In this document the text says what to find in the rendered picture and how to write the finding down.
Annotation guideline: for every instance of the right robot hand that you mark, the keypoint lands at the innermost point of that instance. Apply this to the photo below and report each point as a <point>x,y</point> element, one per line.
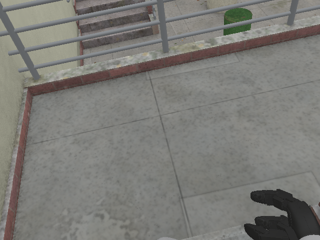
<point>300,220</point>

